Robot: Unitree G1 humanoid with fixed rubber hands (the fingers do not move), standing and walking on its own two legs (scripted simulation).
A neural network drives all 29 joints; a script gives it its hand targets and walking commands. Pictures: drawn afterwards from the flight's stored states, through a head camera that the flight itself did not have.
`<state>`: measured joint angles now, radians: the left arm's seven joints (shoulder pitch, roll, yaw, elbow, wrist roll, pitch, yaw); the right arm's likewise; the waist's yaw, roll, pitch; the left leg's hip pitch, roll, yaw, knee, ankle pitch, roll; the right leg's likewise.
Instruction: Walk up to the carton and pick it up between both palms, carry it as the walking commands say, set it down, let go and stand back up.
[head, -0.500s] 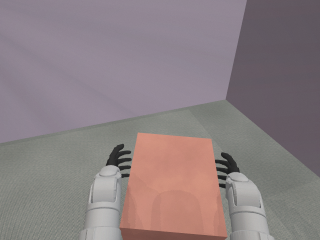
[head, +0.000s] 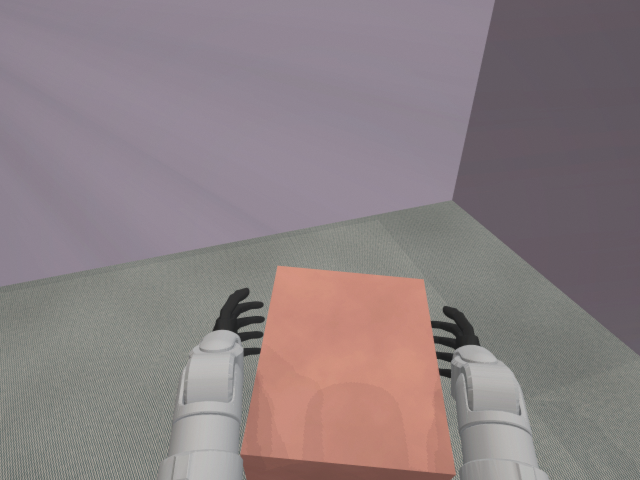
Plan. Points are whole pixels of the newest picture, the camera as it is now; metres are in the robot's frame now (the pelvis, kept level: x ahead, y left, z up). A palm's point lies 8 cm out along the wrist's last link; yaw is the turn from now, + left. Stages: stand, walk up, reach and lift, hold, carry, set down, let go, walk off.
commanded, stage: hold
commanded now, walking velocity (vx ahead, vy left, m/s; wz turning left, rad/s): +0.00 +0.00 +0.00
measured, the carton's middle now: (341, 386) +0.30 +0.00 -0.03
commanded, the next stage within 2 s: carry in 0.32 s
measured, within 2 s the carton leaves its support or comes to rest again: neither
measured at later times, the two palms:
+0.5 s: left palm (233, 341) +0.30 +0.15 +0.07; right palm (466, 369) +0.28 -0.16 +0.05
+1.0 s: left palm (273, 372) +0.23 +0.08 +0.11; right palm (562, 448) +0.16 -0.21 +0.09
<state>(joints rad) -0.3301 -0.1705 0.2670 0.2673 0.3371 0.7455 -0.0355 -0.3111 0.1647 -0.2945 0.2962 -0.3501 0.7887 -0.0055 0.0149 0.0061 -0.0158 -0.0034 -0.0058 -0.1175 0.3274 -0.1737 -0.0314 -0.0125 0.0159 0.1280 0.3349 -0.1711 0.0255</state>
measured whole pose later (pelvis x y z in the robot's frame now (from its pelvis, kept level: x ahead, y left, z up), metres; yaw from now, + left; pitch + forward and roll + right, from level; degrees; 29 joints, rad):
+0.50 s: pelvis -0.01 +0.01 -0.02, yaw -3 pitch +0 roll +0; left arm -0.31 -0.16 0.19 0.06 0.25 0.79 0.05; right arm -0.29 0.16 -0.21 0.08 -0.24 0.84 -0.10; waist 0.01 -0.01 -0.05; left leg -0.31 -0.01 -0.03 0.60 -0.28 -0.02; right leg -0.34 0.02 0.17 0.60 -0.26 0.05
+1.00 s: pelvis -0.08 +0.00 -0.01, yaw -10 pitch +4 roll +1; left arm -0.33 -0.17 0.15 -0.18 0.19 1.17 0.16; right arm -0.31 0.16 -0.18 -0.20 -0.12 1.26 -0.24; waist -0.01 0.01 -0.14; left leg -0.40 0.04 0.06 0.80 -0.44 -0.04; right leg -0.41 0.01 -0.08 0.50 -0.16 -0.07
